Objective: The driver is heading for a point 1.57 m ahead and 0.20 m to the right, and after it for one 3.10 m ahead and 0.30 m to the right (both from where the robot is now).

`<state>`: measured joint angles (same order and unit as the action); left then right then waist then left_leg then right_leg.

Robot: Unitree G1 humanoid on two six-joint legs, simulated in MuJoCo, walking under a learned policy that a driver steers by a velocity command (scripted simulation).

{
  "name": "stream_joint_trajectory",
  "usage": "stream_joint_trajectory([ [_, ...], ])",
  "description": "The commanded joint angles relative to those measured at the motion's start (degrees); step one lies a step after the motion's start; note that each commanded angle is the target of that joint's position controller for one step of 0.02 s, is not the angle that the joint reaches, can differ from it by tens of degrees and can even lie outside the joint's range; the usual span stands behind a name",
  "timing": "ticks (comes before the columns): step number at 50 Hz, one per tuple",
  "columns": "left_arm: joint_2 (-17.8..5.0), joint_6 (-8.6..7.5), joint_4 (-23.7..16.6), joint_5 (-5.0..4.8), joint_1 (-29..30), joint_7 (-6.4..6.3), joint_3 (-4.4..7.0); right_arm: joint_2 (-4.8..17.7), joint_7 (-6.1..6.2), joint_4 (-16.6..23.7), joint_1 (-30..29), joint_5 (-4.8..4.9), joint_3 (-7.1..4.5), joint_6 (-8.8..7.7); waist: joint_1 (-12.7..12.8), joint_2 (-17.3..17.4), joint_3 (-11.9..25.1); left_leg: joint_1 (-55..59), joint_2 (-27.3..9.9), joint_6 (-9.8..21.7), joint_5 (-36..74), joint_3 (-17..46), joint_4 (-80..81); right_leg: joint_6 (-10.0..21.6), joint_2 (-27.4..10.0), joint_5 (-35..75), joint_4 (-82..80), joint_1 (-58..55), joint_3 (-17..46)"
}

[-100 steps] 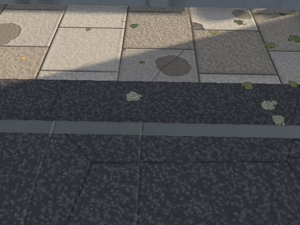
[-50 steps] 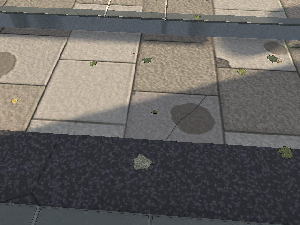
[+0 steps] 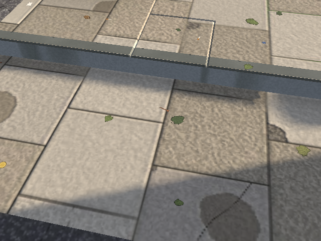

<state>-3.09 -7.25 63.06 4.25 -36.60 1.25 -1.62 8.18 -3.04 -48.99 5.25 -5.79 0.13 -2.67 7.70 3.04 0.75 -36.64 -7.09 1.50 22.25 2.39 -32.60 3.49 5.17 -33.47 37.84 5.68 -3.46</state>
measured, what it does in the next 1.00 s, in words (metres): goes down: left foot 0.14 m lower, then right foot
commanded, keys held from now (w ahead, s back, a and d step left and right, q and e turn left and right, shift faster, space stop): w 0.54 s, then no key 0.46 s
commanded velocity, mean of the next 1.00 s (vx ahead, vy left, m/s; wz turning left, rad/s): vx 0.37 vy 0.00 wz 0.00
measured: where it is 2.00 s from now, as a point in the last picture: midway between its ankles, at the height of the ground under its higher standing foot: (181, 210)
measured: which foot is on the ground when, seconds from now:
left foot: up 0.00-0.14, down 0.16-0.60, up 0.62-0.96, down 0.98-1.00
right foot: down 0.00-0.16, up 0.18-0.56, down 0.58-1.00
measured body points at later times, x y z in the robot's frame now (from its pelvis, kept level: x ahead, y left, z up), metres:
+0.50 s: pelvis +0.31 +0.05 -0.10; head +0.33 +0.04 +0.35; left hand +0.52 +0.29 -0.19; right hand +0.28 -0.22 -0.25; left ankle +0.23 +0.17 -0.84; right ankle +0.47 -0.09 -0.80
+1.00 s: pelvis +0.48 +0.00 -0.10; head +0.49 +0.00 +0.35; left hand +0.56 +0.25 -0.24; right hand +0.58 -0.25 -0.24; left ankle +0.52 +0.14 -0.84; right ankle +0.49 -0.08 -0.84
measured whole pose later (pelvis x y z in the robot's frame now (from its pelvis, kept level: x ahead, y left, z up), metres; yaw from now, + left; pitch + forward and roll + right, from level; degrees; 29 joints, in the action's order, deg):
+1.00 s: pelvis +0.48 +0.00 -0.10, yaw +0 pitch +2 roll -2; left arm -10.7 -2.6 55.9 0.3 -11.0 -1.1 2.4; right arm 12.3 2.5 -56.2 7.2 -0.7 -3.2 0.3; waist 0.0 2.4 1.5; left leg -19.7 -3.6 -0.4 -9.6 2.0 -28.2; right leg 3.4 3.6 -11.5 24.5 15.3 -4.4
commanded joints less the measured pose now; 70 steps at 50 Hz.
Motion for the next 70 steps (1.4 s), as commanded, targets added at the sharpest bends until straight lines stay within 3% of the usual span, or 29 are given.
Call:
stream_joint_trajectory([
  [1,-6.2,0.26,1.1,-0.91,-9.3,-0.55,0.58,2.7,-0.25,6.3,-12.5,0.42,-0.03,-0.40,2.7,-4.4,-11.3,-8.0,-1.3,0.1,-4.5,-0.2,6.5,11.7,-16.4,18.6,-5.8,-2.0,17.8],
  [2,-15.6,1.66,-2.7,-7.71,2.4,-3.45,4.58,7.7,-0.44,9.2,-18.9,12.33,-2.30,-2.00,1.1,-5.4,-14.1,-4.0,1.1,-0.2,-8.9,3.0,4.5,9.2,-17.7,21.0,-3.0,5.5,18.7],
  [3,-15.3,2.44,-2.7,-7.38,2.0,-4.49,4.41,7.4,-0.83,8.5,-17.2,12.87,-2.16,-2.36,0.3,-4.2,-11.7,-2.7,0.8,-0.1,-8.7,3.3,5.4,8.5,-17.4,23.4,-0.1,3.5,17.7],
  [5,-12.6,3.84,-1.7,-6.20,-0.4,-4.72,4.80,6.5,-1.57,6.1,-12.0,10.09,-2.39,-2.89,0.5,-4.1,-7.9,6.5,1.7,1.0,-7.1,1.0,11.9,5.9,-14.2,31.3,8.0,0.7,14.0],
  [7,-10.0,3.79,-1.0,-5.06,0.3,-3.24,4.52,8.8,-1.21,-0.9,7.5,7.95,-4.28,-2.75,-7.9,-2.0,2.6,34.3,5.2,2.6,-0.5,-5.6,11.7,3.4,-9.7,39.5,29.4,8.9,9.5],
  [8,-8.5,2.61,-0.8,-5.30,1.1,-2.35,4.58,11.8,-0.82,-5.1,21.3,7.03,-5.20,-2.13,-14.6,2.0,8.1,54.8,-1.9,5.7,13.6,-0.3,4.5,0.0,-4.4,14.9,51.1,26.5,7.3],
  [9,-4.7,1.14,-0.9,-7.38,-5.3,-1.88,3.33,14.3,-0.08,-6.2,24.8,5.95,-4.72,-2.64,-13.3,13.1,17.5,71.3,-12.9,11.1,35.1,9.9,-12.0,-1.5,-2.0,-15.0,71.0,42.8,12.3],
  [10,-9.4,-0.65,-4.1,-8.68,-4.9,-1.53,3.71,16.5,0.21,-7.4,28.3,6.99,-5.55,-2.03,-14.9,16.4,26.3,73.7,-17.3,17.6,24.9,21.8,-7.0,-2.3,-2.9,-11.1,74.7,47.8,16.2],
  [11,-9.2,-1.01,-8.3,-9.79,2.4,-1.69,3.24,17.9,0.66,-7.3,27.2,6.78,-6.27,-1.49,-15.1,11.6,25.8,70.1,-20.7,22.0,-13.3,30.2,3.9,-2.7,-6.1,-4.3,71.2,54.6,13.6],
  [12,-9.4,-0.41,-10.4,-9.23,10.8,-2.96,3.34,14.4,1.45,-6.2,20.3,6.39,-5.47,-1.10,-13.4,1.1,16.6,56.8,-18.7,20.3,-28.5,31.0,11.7,-3.5,-9.0,2.8,69.0,55.9,7.3],
  [13,-11.6,0.69,-11.1,-7.46,13.1,-3.82,4.36,10.7,1.59,-2.9,9.9,6.26,-3.71,-1.77,-9.2,-6.3,9.6,41.2,-16.6,18.1,-28.6,26.4,14.8,-3.3,-11.0,12.2,58.5,49.8,7.4],
  [15,-8.4,2.91,-11.3,-5.33,13.6,-3.96,4.70,9.1,1.88,-3.5,5.0,5.83,-2.88,-2.83,-4.3,-3.2,-0.3,20.3,-12.7,14.8,-20.5,19.0,16.8,-4.0,-13.6,16.5,46.2,41.0,9.1],
  [17,-8.4,2.66,-12.6,-4.99,15.8,-3.91,5.07,9.7,2.61,-4.4,6.9,5.12,-3.13,-3.04,-4.3,0.8,-3.4,13.5,-7.2,12.8,-17.0,10.2,19.5,-4.9,-14.1,20.6,30.0,35.2,8.2],
  [21,-9.6,2.08,-15.9,-4.79,26.1,-2.21,4.83,14.4,4.29,-4.8,9.3,6.55,-4.90,-2.75,-6.2,1.9,0.3,15.7,-4.4,11.4,-11.1,3.3,20.4,-4.0,-10.8,34.3,5.9,24.5,5.0],
  [24,-11.7,2.72,-18.5,-5.37,33.3,-1.35,4.93,13.9,4.27,-6.2,12.8,8.33,-5.39,-2.25,-8.2,0.0,-1.6,23.7,-6.7,10.2,-20.9,5.1,20.7,-2.2,-10.6,34.8,-0.5,27.3,5.7],
  [27,-13.7,2.11,-20.1,-4.93,36.9,-0.42,5.52,14.5,3.99,-7.4,15.2,8.12,-5.80,-1.50,-8.7,-0.5,-2.8,29.6,-7.5,8.7,-22.4,5.2,17.4,0.3,-9.1,29.4,-4.9,26.4,3.9],
  [29,-16.4,1.83,-17.7,-4.11,28.9,-0.51,7.08,13.5,3.88,-7.4,15.3,7.40,-5.30,-0.84,-4.9,-1.5,2.3,29.9,-2.5,5.6,-7.6,1.4,5.1,2.0,-6.0,32.0,-8.8,12.9,1.4],
  [30,-20.5,1.64,-15.7,-3.45,19.7,-0.69,8.36,12.1,4.09,-6.4,15.4,6.44,-4.65,-0.85,-2.1,-5.1,9.6,22.4,1.7,2.6,-11.6,-2.4,-9.3,4.8,-12.2,48.6,-6.2,-2.4,7.9],
  [31,-25.5,1.95,-14.4,-3.55,13.5,-0.44,9.36,6.3,3.82,-6.8,21.8,5.90,-2.58,-1.85,-2.2,-18.6,18.1,1.6,9.9,-2.2,-40.5,-5.7,-33.1,14.6,-27.1,56.1,-8.8,-23.9,27.7],
  [32,-22.4,2.24,-13.7,-4.29,10.2,-0.19,8.56,9.6,3.34,-7.5,21.3,5.88,-3.39,-2.70,-1.3,-17.0,23.5,-3.0,10.6,-2.4,-57.5,3.1,-40.5,16.0,-28.6,56.1,-13.5,-25.7,38.4],
  [33,-20.6,2.17,-14.7,-4.32,15.7,-0.22,7.80,12.6,3.49,-6.5,17.6,7.03,-4.38,-2.62,-2.7,-12.9,17.1,-6.0,8.1,-2.1,-55.3,4.1,-43.0,13.7,-27.2,56.9,-13.5,-19.5,31.2],
  [35,-16.6,2.27,-16.6,-3.94,26.0,-0.28,6.46,11.6,4.68,-5.3,11.8,6.59,-4.56,-1.29,-6.5,-6.2,8.2,-2.9,3.4,-2.4,-48.9,1.1,-35.6,11.0,-22.4,61.1,-16.0,-3.5,19.5],
  [37,-14.4,2.15,-16.1,-2.87,29.1,-0.28,5.93,9.7,5.11,-6.1,13.7,5.98,-4.64,0.37,-10.0,-7.5,7.5,7.3,1.9,-2.1,-44.9,0.8,-28.3,9.4,-19.3,62.6,-18.5,6.4,14.0],
  [42,-16.1,2.57,-13.6,-3.13,29.7,-1.89,6.15,7.3,5.49,-6.1,10.2,5.64,-3.96,1.97,-11.0,-9.0,8.4,17.1,3.6,-2.5,-35.9,-0.6,-10.5,9.4,-17.4,60.0,-21.2,10.9,7.7],
  [48,-14.3,4.09,-10.1,-4.42,28.1,-2.60,5.21,8.6,5.71,-6.3,5.6,5.10,-4.36,2.98,-10.4,-7.7,3.3,24.6,4.2,-0.8,-29.1,-1.5,5.8,5.7,-14.6,26.5,-22.0,13.1,9.2],
  [50,-13.4,4.30,-9.1,-3.90,25.7,-2.54,4.90,11.0,5.79,-6.4,6.2,4.67,-4.59,2.78,-8.9,-4.3,2.1,27.9,0.3,0.9,-20.6,1.9,8.8,1.9,-10.9,19.1,-18.7,13.7,8.2],
  [51,-13.0,4.39,-8.2,-3.86,20.6,-2.55,5.15,14.1,5.88,-7.0,4.3,5.76,-5.34,2.82,-4.6,2.6,1.2,27.4,0.3,2.6,-23.5,2.0,7.5,0.5,-7.3,17.2,-19.7,14.5,5.8],
  [53,-14.0,5.30,-8.1,-4.02,24.1,-3.28,5.23,9.4,5.38,-7.5,3.3,6.05,-4.58,2.46,-6.8,2.6,-0.6,21.1,1.8,1.6,-32.1,2.3,10.8,-1.0,-6.2,19.6,-17.1,9.0,3.0],
  [70,-14.1,7.04,-3.8,-4.37,25.5,-3.39,5.58,9.4,5.40,-11.2,2.9,6.04,-4.10,2.17,-7.4,-3.1,0.6,26.9,4.0,1.4,-19.6,0.1,7.8,-1.5,-7.7,30.5,-14.3,4.0,2.9],
])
